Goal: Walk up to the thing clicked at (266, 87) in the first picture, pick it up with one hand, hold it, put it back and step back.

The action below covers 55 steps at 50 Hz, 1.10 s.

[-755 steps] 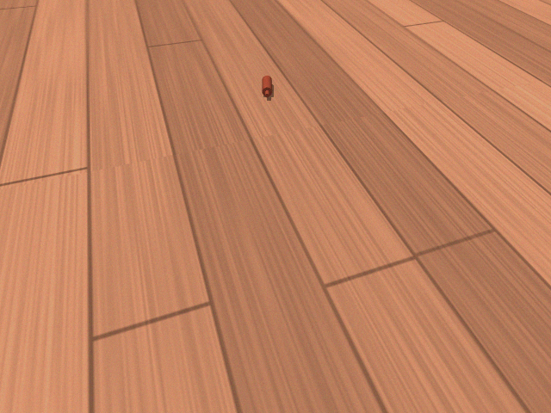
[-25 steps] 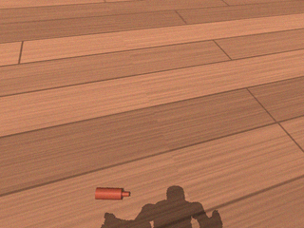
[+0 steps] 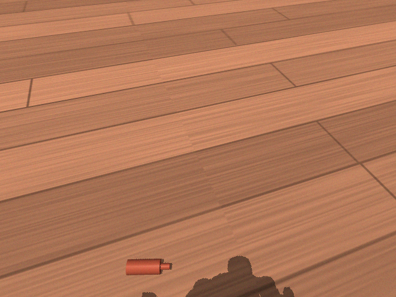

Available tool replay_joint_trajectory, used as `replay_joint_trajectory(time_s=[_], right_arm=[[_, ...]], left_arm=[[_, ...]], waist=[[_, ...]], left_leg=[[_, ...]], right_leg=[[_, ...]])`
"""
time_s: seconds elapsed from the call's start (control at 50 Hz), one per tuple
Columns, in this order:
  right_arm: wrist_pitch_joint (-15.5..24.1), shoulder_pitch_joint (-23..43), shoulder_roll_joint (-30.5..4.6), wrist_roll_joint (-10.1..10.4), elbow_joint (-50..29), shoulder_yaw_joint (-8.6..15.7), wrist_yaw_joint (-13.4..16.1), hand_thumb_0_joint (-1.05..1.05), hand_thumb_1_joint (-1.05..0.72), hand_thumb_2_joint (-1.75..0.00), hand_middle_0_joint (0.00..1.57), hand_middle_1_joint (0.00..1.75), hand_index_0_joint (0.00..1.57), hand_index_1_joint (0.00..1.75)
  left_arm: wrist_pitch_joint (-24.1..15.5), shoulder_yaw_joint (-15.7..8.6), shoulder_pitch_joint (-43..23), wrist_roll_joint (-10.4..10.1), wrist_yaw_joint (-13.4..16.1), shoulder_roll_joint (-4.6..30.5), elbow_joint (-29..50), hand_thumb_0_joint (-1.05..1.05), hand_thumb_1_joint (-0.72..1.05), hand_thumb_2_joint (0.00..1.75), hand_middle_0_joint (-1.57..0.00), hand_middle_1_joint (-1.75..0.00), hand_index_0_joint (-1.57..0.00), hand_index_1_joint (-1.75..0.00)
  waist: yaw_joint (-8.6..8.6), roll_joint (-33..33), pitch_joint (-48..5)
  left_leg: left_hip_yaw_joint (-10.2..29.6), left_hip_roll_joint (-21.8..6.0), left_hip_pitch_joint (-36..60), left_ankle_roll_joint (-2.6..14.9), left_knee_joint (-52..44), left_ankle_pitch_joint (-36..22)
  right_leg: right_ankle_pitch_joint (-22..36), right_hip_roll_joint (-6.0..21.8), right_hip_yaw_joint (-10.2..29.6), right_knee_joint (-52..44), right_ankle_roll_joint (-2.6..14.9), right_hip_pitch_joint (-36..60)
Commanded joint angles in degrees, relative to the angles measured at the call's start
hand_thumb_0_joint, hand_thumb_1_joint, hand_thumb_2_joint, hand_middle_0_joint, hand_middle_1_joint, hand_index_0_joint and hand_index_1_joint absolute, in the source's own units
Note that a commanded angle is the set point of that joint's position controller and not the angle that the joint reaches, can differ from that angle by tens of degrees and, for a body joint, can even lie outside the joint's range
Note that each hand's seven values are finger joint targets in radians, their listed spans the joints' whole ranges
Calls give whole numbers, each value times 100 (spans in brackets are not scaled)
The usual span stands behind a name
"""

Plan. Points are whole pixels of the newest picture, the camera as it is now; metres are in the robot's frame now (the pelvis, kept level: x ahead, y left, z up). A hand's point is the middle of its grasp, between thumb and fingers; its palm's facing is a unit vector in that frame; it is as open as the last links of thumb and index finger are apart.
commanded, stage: walk up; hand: left
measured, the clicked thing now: (148, 266) +0.43 +0.21 -0.75
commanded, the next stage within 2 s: stand in 0.42 s
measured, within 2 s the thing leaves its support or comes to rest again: neither
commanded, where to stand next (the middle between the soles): +0.04 -0.01 m, yaw +0 degrees
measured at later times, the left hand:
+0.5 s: hand out of the picture +0.09 +0.25 -0.15, palm faces -0.01 -0.95 -0.32, open 7.4 cm
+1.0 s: hand out of the picture +0.07 +0.27 -0.15, palm faces -0.01 -0.94 -0.35, open 7.4 cm
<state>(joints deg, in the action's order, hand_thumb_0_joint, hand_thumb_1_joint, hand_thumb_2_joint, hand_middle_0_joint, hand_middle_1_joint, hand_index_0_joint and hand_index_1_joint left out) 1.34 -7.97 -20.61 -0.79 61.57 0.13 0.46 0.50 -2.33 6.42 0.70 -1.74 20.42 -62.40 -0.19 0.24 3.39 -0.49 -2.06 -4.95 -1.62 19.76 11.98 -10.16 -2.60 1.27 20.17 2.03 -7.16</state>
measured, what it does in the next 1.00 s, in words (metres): stands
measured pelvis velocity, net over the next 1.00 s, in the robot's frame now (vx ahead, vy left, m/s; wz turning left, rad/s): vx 0.00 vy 0.01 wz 0.01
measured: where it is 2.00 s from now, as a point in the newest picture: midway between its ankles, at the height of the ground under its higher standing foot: outside the picture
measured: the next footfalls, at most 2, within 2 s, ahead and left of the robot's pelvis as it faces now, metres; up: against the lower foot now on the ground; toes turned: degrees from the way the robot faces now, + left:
none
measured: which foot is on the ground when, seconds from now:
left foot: down 0.00-1.00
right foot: down 0.00-1.00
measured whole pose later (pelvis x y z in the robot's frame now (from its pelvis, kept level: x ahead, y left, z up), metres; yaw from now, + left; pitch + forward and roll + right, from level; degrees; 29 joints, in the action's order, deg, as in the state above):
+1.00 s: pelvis +0.00 +0.01 +0.00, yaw +1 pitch -2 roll +0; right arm 0.5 -6.8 -20.0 -0.7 64.8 -0.4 -0.2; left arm -1.2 -0.2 6.2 0.5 -0.4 20.6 -65.5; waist -0.1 0.1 3.4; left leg -0.1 -0.7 -4.2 -0.6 17.0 10.5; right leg -8.9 -1.2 1.0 17.2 0.7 -6.0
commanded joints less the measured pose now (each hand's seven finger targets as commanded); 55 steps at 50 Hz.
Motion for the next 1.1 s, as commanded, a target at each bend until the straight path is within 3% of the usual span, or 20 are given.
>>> replay_joint_trajectory(time_s=[0.0, 0.22, 0.36, 0.4, 0.5, 0.7, 0.78, 0.84, 0.9, 1.02, 1.08], right_arm=[[163, 238, -1221, -3, -305, 281, 82, 0, -90, -90, 20, 30, 20, 30], [174, 253, -1219, 10, -219, 264, 102, 0, -90, -90, 20, 30, 20, 30], [170, 268, -1224, 5, -182, 280, 108, 0, -90, -90, 20, 30, 20, 30], [121, 401, -1145, 9, -143, 215, 80, 0, -90, -90, 20, 30, 20, 30], [69, 309, -1132, 40, -74, 196, 34, 0, -90, -90, 20, 30, 20, 30], [66, 344, -1164, 18, -7, 190, 7, 0, -90, -90, 20, 30, 20, 30], [65, 301, -1149, 27, 15, 186, -1, 0, -90, -90, 20, 30, 20, 30], [57, 344, -1151, 24, 8, 196, -2, 0, -90, -90, 20, 30, 20, 30], [58, 354, -1151, 8, 4, 197, -3, 0, -90, -90, 20, 30, 20, 30], [46, 349, -1148, 21, 29, 192, 3, 0, -90, -90, 20, 30, 20, 30], [57, 342, -1169, 18, 16, 198, -2, 0, -90, -90, 20, 30, 20, 30]], left_arm=[[-124, -229, -353, -12, 101, 1202, 384, 0, 90, 90, -20, -30, -20, -30], [-98, -215, -286, -25, 110, 1175, 276, 0, 90, 90, -20, -30, -20, -30], [-80, -202, -297, -28, 115, 1148, 231, 0, 90, 90, -20, -30, -20, -30], [-167, -111, -303, -17, 142, 1094, 199, 0, 90, 90, -20, -30, -20, -30], [-247, -73, -354, -27, 186, 1213, 128, 0, 90, 90, -20, -30, -20, -30], [-264, -22, -351, -43, 209, 1198, 87, 0, 90, 90, -20, -30, -20, -30], [-284, -6, -360, -42, 226, 1202, 82, 0, 90, 90, -20, -30, -20, -30], [-271, 6, -315, -40, 230, 1212, 57, 0, 90, 90, -20, -30, -20, -30], [-284, 4, -322, -24, 233, 1236, 76, 0, 90, 90, -20, -30, -20, -30], [-262, 19, -235, -32, 229, 1215, 34, 0, 90, 90, -20, -30, -20, -30], [-268, 18, -253, -28, 232, 1236, 45, 0, 90, 90, -20, -30, -20, -30]], waist=[[39, -200, -455], [22, 6, -501], [31, 38, -472], [-11, 321, -462], [54, -97, -408], [17, -38, -409], [48, -63, -485], [38, -17, -392], [42, -15, -573], [12, 30, -438], [30, 54, -495]], left_leg=[[401, -509, 15, 309, -302, -461], [412, -605, 28, 324, -398, -765], [401, -616, 36, 320, -472, -760], [448, -613, -37, 304, -411, -856], [489, -579, 38, 252, -459, -715], [563, -581, 4, 249, -566, -661], [567, -599, 53, 277, -516, -903], [587, -574, 13, 258, -575, -667], [569, -602, 114, 282, -492, -940], [603, -580, -14, 285, -555, -717], [606, -579, 46, 281, -541, -914]], right_leg=[[658, 894, 782, -487, 97, 16], [1034, 851, 702, -336, 59, 127], [961, 819, 685, -330, 42, 104], [1121, 942, 731, -429, -1, 248], [1039, 939, 704, -538, -32, 177], [802, 930, 616, -545, -58, 189], [1129, 959, 607, -503, -61, 281], [790, 943, 581, -543, -69, 166], [1105, 980, 578, -494, -70, 260], [828, 964, 574, -504, -63, 225], [952, 976, 558, -483, -62, 235]])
